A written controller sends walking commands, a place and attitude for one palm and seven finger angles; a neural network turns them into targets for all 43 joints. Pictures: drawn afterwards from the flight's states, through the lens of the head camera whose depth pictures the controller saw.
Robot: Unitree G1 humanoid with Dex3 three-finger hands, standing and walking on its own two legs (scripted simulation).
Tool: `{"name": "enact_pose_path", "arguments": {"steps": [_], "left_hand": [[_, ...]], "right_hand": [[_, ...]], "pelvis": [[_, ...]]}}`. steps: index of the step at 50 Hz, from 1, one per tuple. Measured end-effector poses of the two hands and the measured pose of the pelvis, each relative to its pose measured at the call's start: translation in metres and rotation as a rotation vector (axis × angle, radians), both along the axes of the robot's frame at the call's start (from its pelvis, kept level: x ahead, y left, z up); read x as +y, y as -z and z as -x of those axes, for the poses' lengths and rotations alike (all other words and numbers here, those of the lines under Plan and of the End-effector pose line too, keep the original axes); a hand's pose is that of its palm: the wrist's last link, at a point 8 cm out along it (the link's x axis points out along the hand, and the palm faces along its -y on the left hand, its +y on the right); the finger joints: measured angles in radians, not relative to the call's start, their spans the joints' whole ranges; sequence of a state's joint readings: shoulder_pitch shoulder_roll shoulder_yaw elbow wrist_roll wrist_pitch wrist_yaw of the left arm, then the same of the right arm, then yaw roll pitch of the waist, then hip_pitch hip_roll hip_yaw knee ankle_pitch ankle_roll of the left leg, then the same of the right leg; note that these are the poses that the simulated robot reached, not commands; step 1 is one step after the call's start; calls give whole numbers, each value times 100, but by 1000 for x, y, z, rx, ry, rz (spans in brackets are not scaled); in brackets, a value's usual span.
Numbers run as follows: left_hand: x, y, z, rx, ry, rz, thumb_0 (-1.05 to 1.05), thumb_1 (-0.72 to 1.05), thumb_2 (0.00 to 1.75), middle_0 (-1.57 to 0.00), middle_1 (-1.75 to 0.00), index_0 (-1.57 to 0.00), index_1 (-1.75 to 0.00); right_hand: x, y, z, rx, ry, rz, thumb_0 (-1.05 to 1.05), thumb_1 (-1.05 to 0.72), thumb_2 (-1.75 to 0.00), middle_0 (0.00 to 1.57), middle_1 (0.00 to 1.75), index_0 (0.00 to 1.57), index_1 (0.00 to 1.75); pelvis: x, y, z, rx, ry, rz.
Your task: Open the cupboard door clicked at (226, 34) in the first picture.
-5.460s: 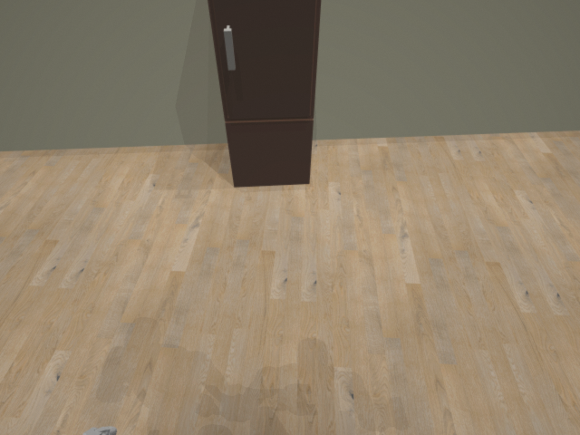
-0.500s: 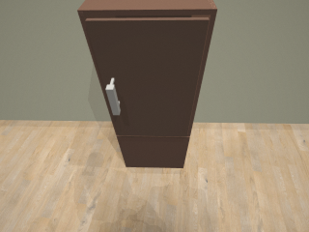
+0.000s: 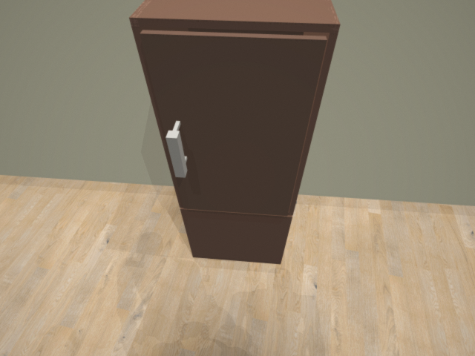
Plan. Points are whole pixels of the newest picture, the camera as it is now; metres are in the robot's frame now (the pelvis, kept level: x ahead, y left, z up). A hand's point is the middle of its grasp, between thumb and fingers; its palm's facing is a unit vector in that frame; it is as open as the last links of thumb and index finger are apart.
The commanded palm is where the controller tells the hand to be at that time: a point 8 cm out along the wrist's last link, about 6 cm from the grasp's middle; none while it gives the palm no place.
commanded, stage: look again from close up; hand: left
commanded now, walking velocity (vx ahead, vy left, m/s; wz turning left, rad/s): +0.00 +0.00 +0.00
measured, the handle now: (179, 149) +0.60 +0.20 -0.03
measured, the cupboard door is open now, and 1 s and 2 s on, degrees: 0 0 0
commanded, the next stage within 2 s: shuffle to correct the standing spot in 0.48 s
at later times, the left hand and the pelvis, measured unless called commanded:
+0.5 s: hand out of the picture +0.00 +0.24 -0.18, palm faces +0.00 -0.98 -0.21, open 7.4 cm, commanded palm none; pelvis -0.01 +0.06 +0.00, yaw -1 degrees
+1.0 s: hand out of the picture +0.01 +0.18 -0.19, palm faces +0.03 -0.99 -0.16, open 7.3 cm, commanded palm none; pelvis +0.04 +0.03 -0.01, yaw -1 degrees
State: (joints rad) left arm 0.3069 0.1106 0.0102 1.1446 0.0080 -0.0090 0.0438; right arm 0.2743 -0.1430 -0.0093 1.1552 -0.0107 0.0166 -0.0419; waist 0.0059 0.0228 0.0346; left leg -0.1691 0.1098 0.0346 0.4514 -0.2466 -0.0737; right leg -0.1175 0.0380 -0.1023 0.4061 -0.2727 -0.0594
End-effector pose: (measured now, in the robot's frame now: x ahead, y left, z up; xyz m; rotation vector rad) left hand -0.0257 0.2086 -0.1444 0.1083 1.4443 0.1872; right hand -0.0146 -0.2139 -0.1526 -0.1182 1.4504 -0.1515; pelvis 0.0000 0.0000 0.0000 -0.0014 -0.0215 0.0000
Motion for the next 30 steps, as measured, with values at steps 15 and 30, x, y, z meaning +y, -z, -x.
{"name": "enact_pose_path", "arguments": {"steps": [15, 30], "left_hand": [[51, 11, -7, -72, 39, 13, 0, 90, 90, -20, -30, -20, -30], [86, 3, -23, -67, 88, -26, 0, 91, 90, -20, -29, -20, -30]], "right_hand": [[34, -8, -24, -156, -33, 58, 1, -94, -90, 20, 30, 20, 30], [64, -5, 11, -66, -7, 15, 0, -91, -90, 20, 30, 20, 30]], "pelvis": [[48, 7, 9, -4, 15, 10], [66, 3, 10, 14, 30, -5]]}}
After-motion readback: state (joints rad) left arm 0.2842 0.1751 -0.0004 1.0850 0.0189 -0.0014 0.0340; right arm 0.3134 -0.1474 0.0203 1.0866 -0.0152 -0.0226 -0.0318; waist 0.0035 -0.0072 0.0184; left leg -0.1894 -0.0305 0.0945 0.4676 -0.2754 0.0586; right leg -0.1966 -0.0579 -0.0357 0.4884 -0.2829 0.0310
